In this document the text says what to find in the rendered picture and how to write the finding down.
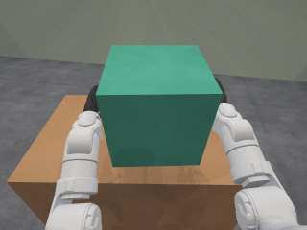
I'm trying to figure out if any robot right hand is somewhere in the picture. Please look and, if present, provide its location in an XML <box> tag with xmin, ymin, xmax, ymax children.
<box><xmin>215</xmin><ymin>78</ymin><xmax>227</xmax><ymax>103</ymax></box>

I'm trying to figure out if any pedestal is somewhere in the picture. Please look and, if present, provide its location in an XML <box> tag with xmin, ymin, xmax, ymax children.
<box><xmin>7</xmin><ymin>95</ymin><xmax>260</xmax><ymax>230</ymax></box>

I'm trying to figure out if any carton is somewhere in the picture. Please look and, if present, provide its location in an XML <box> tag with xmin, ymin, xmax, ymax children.
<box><xmin>95</xmin><ymin>45</ymin><xmax>223</xmax><ymax>168</ymax></box>

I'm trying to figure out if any robot left hand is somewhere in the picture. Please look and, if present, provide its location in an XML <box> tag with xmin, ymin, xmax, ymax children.
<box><xmin>83</xmin><ymin>84</ymin><xmax>101</xmax><ymax>118</ymax></box>

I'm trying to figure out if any left robot upper arm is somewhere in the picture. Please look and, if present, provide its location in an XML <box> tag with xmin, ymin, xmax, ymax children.
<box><xmin>46</xmin><ymin>202</ymin><xmax>103</xmax><ymax>230</ymax></box>

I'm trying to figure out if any left robot forearm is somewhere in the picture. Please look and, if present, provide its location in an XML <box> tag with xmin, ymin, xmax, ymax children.
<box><xmin>45</xmin><ymin>111</ymin><xmax>103</xmax><ymax>230</ymax></box>

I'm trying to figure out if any right robot forearm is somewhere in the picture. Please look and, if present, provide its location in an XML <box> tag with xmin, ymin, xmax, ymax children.
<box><xmin>212</xmin><ymin>103</ymin><xmax>297</xmax><ymax>221</ymax></box>

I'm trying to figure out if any right robot upper arm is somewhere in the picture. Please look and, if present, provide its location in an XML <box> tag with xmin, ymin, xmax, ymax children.
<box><xmin>234</xmin><ymin>185</ymin><xmax>307</xmax><ymax>230</ymax></box>

